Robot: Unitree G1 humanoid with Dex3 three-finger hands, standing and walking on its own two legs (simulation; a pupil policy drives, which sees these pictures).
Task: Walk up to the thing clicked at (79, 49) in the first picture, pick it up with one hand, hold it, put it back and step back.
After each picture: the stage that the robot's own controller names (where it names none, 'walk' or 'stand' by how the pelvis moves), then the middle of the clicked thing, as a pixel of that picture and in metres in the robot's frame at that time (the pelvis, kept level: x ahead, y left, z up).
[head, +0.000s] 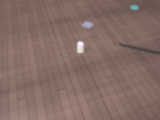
stand; (80, 47) +1.30 +0.03 -0.72
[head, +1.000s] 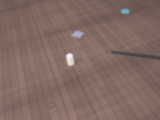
walk; (70, 59) +1.17 +0.23 -0.70
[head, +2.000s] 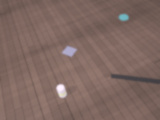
walk; (61, 91) +0.70 +0.27 -0.71
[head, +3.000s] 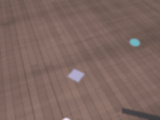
walk; out of the picture +0.47 +0.15 -0.71
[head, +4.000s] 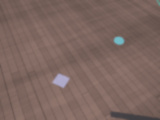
stand; out of the picture +0.37 +0.19 -0.72
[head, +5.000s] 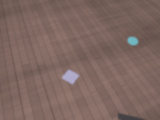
stand; out of the picture +0.36 +0.15 -0.71
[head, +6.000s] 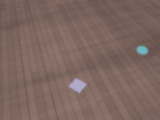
stand; out of the picture +0.35 +0.16 -0.72
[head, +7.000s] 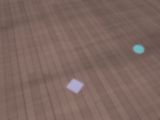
stand; out of the picture +0.33 +0.16 -0.72
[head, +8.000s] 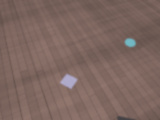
stand; out of the picture +0.34 +0.18 -0.72
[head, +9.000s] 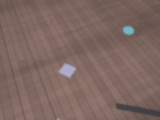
stand; out of the picture +0.37 +0.18 -0.71
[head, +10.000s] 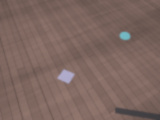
stand; out of the picture +0.37 +0.19 -0.72
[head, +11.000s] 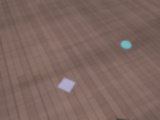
stand; out of the picture +0.34 +0.18 -0.73
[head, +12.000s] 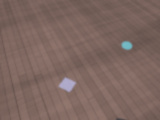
stand; out of the picture +0.35 +0.17 -0.73
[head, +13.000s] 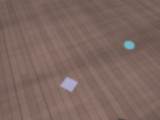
stand; out of the picture +0.34 +0.17 -0.73
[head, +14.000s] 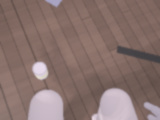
go down; (40, 71) +0.43 +0.18 -0.41
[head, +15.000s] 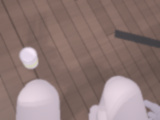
go down; (29, 58) +0.44 +0.19 -0.31
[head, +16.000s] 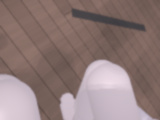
close in; out of the picture +0.44 +0.24 -0.23
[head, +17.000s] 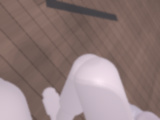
close; out of the picture +0.44 +0.25 -0.23
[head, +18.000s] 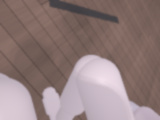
lift; out of the picture +0.41 +0.25 -0.23
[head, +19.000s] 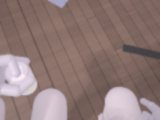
lift; (22, 78) +0.33 +0.20 -0.06
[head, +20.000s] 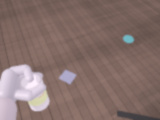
hold; (35, 92) +0.32 +0.16 +0.01
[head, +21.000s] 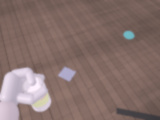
hold; (37, 94) +0.32 +0.16 -0.01
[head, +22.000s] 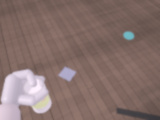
crouch; (38, 95) +0.32 +0.16 -0.01
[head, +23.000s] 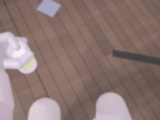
crouch; (22, 57) +0.43 +0.18 -0.09
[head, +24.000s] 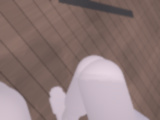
lower; out of the picture +0.44 +0.26 -0.23
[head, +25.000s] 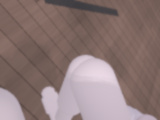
lower; out of the picture +0.44 +0.27 -0.23
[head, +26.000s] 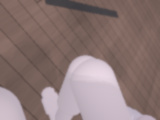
lower; out of the picture +0.44 +0.27 -0.24
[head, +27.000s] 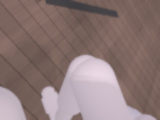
lower; out of the picture +0.44 +0.27 -0.24
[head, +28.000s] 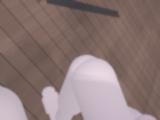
loosen; out of the picture +0.44 +0.26 -0.24
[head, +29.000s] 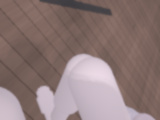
withdraw; out of the picture +0.44 +0.25 -0.24
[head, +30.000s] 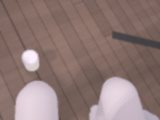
walk; (31, 61) +0.45 +0.20 -0.32
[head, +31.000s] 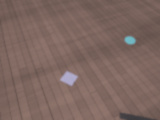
stand; out of the picture +0.37 +0.15 -0.66
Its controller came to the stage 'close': yes
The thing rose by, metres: 0.71
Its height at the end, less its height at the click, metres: +0.00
